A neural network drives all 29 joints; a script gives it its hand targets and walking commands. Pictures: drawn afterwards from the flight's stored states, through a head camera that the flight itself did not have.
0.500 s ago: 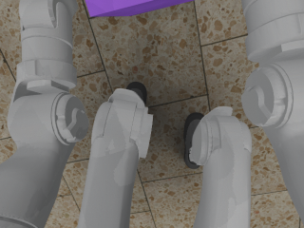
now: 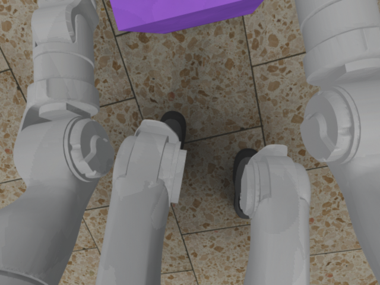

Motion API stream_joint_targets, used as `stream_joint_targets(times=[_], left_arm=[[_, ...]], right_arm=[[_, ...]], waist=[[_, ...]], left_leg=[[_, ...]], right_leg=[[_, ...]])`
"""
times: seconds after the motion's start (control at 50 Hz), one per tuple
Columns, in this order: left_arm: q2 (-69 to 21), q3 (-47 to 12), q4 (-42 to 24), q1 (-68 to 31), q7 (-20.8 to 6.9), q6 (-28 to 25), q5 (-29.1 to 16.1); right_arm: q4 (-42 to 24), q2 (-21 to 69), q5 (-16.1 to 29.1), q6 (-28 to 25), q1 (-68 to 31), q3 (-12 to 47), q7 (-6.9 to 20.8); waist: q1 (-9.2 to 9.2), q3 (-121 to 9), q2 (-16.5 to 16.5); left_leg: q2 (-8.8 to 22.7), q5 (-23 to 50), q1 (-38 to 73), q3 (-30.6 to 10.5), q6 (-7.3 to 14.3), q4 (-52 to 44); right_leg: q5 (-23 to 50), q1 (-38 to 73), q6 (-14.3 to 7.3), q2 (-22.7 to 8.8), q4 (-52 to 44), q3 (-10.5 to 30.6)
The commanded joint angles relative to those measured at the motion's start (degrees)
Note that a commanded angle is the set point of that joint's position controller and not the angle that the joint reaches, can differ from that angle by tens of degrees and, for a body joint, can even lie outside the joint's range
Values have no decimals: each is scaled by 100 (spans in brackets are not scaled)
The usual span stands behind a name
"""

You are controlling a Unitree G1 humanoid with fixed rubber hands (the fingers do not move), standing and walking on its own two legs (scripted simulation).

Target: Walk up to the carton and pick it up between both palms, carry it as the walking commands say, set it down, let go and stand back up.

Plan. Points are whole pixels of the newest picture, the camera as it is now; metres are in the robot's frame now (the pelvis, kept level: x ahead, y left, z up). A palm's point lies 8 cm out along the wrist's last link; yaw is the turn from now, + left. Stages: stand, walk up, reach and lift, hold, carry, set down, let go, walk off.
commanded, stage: set down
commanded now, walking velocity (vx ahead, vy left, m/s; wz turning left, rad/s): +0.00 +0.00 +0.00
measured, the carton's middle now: out of the picture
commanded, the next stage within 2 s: none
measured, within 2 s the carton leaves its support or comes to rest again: rests again in 1.00 s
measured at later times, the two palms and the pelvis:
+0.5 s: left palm out of the picture +0.51 +0.27 -0.18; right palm out of the picture +0.60 -0.01 -0.16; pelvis +0.01 -0.01 -0.01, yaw +0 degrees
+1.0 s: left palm out of the picture +0.50 +0.27 -0.18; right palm out of the picture +0.60 -0.01 -0.17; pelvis +0.00 +0.00 -0.01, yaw +0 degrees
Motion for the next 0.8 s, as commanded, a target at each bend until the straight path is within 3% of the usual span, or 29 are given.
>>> stream_joint_targets(times=[0.0, 0.04, 0.06, 0.1, 0.12, 0.14, 0.16, 0.18, 0.22, 0.26, 0.28, 0.32, 0.34, 0.36, 0.38, 0.42, 0.46, 0.48, 0.52, 0.54, 0.56, 0.58, 0.6, 0.62, 0.64, 0.72, 0.74, 0.76, 0.78], left_arm=[[-3541, -1693, -910, -3683, -1210, -446, -482], [-3564, -1513, -1043, -3675, -1178, -454, -418], [-3483, -1519, -748, -3563, -1170, -448, -383], [-3625, -1367, -348, -3150, -1278, -378, -334], [-3534, -1589, -568, -3369, -1276, -404, -403], [-3439, -1291, -322, -3335, -1299, -385, -319], [-3599, -1384, -241, -3051, -1306, -359, -178], [-3481, -1449, -732, -3289, -1293, -423, -366], [-3236, -1386, -536, -3163, -1244, -442, -285], [-3357, -1351, -505, -3098, -1281, -408, -328], [-3177, -1314, -655, -3387, -1244, -494, -278], [-3296, -1279, -570, -3271, -1264, -474, -285], [-3186, -1225, -188, -3182, -1265, -434, -245], [-3432, -1251, -353, -3098, -1332, -405, -283], [-3203, -1058, -266, -3060, -1313, -417, -183], [-3355, -1098, -115, -2870, -1343, -334, -77], [-3196, -886, -289, -2853, -1374, -383, -11], [-3395, -1102, -159, -2634, -1338, -340, -56], [-3138, -933, -223, -2769, -1305, -424, -71], [-3248, -1039, -216, -2498, -1304, -417, -69], [-3074, -889, -299, -2424, -1312, -436, 8], [-2864, -816, -387, -2596, -1291, -479, 92], [-3308, -794, -42, -2419, -1343, -400, -4], [-3239, -835, 63, -2221, -1327, -374, 145], [-3080, -857, -54, -2346, -1334, -441, -12], [-3004, -754, -41, -2431, -1247, -456, 200], [-2576, -637, -98, -2469, -1202, -509, 115], [-2617, -757, -77, -2348, -1168, -505, 83], [-2592, -700, -367, -2430, -1153, -582, -16]], right_arm=[[-179, 5174, 455, -44, -1632, 1331, 1316], [-200, 5209, 485, -16, -1587, 1345, 1313], [-93, 5140, 433, -18, -1542, 1313, 1331], [163, 4912, 336, 10, -1607, 1267, 1303], [320, 4990, 226, 48, -1209, 1144, 1333], [525, 4985, 104, 93, -1204, 1162, 1319], [196, 4910, 252, 3, -1308, 1164, 1311], [-71, 5147, 347, -5, -1300, 1301, 1310], [376, 4864, 268, 10, -1206, 1142, 1316], [-126, 4703, 368, -40, -1601, 1414, 1258], [297, 5162, 411, 53, -1331, 1425, 1357], [91, 4967, 354, -12, -1476, 1326, 1295], [366, 4861, 328, 17, -1414, 1258, 1287], [315, 4700, 149, 48, -1285, 1148, 1312], [413, 4776, 169, 56, -1276, 1200, 1297], [368, 4804, 81, 63, -1040, 1027, 1350], [357, 4936, 204, 76, -1143, 1173, 1319], [292, 4608, 134, 22, -1252, 1000, 1313], [108, 4592, 211, 3, -1368, 1370, 1315], [136, 4462, 107, -31, -1248, 1178, 1314], [257, 4583, 135, -5, -1063, 1206, 1310], [486, 4810, 107, 28, -1023, 1192, 1369], [274, 4722, 105, -23, -1069, 1158, 1317], [332, 4628, 210, -11, -926, 1165, 1319], [57, 4539, 158, -49, -1135, 1306, 1292], [349, 4421, 221, -80, -1053, 1085, 1262], [430, 4233, 194, -30, -937, 1115, 1216], [346, 3918, 83, -39, -696, 1029, 1175], [-168, 3835, 172, -117, -987, 1209, 1117]], waist=[[719, -6399, -745], [907, -6005, -644], [793, -5930, -923], [902, -5754, -675], [732, -5679, -686], [707, -5581, -1187], [852, -5626, -590], [827, -5856, -970], [873, -5757, -682], [896, -5854, -786], [1107, -5757, -788], [897, -5535, -1116], [978, -5487, -729], [717, -5395, -962], [872, -5344, -1064], [751, -5155, -870], [1066, -5403, -1073], [801, -5429, -538], [1023, -5425, -921], [805, -5448, -997], [842, -5332, -960], [1106, -5145, -954], [968, -5419, -1020], [1118, -5159, -779], [963, -5204, -1258], [1071, -5094, -573], [953, -5328, -988], [747, -5435, -689], [860, -5607, -1127]], left_leg=[[-411, 2220, 4108, 423, 242, -381], [-472, 2228, 3954, 488, 245, -303], [-459, 2224, 4072, 401, 282, -349], [-422, 2133, 3735, 416, 215, -238], [-492, 1927, 3846, 317, 239, -444], [-420, 1777, 3329, 343, 216, -249], [-383, 2016, 3577, 391, 233, -188], [-443, 2209, 3744, 326, 331, -237], [-391, 1915, 3825, 392, 280, -284], [-369, 1917, 3730, 400, 242, -272], [-411, 2125, 3724, 452, 267, -208], [-387, 1928, 3215, 348, 298, -161], [-394, 1832, 3303, 448, 256, -180], [-406, 1658, 3247, 363, 244, -190], [-342, 1660, 3091, 410, 261, -143], [-424, 1739, 3421, 398, 316, -248], [-347, 1859, 3158, 381, 329, -153], [-362, 1790, 3561, 415, 283, -222], [-367, 1777, 3216, 456, 280, -127], [-393, 1935, 3642, 335, 314, -263], [-348, 1884, 3402, 422, 311, -117], [-347, 2028, 3418, 376, 303, -153], [-355, 1816, 3330, 372, 321, -101], [-346, 1961, 3399, 392, 297, -182], [-377, 2053, 3245, 316, 358, -77], [-361, 1949, 3430, 357, 252, -206], [-314, 1825, 3235, 390, 275, -37], [-321, 2107, 3689, 388, 203, -81], [-342, 2126, 3484, 313, 243, -82]], right_leg=[[2030, 1991, -22, -91, -1205, -181], [1826, 1563, -35, -59, -1271, -123], [1807, 1502, -4, -79, -1199, -208], [1848, 1690, -29, -160, -1258, 14], [1600, 1503, -48, -56, -1137, -218], [1669, 1962, -55, -203, -1318, 12], [1863, 1493, -90, -157, -1264, 101], [1953, 1575, -19, -33, -1120, -103], [1617, 1577, -22, -116, -1083, -110], [1734, 1876, -17, -159, -1174, -75], [1834, 1611, -35, -109, -1195, 41], [1895, 1839, 1, -213, -1202, 101], [1823, 1870, -11, -196, -1144, 75], [1669, 1803, -37, -195, -1146, 19], [1677, 1912, -19, -255, -1285, 134], [1545, 1289, -6, -140, -1275, -6], [1928, 1750, 10, -190, -1217, 164], [1573, 1553, -64, -151, -1167, 39], [1880, 1948, 19, -179, -1159, 94], [1674, 1595, 83, -164, -1095, -154], [1787, 1694, 55, -180, -1198, -2], [1908, 1498, 41, -171, -1186, 121], [1933, 1873, 32, -173, -1228, 106], [1903, 1473, 37, -142, -1219, 82], [2079, 1654, 101, -169, -1111, -9], [1988, 1304, 4, -135, -1256, 141], [2018, 1642, 56, -214, -1233, 120], [2038, 1780, 40, -196, -1166, 47], [2197, 1861, 128, -221, -1048, -32]])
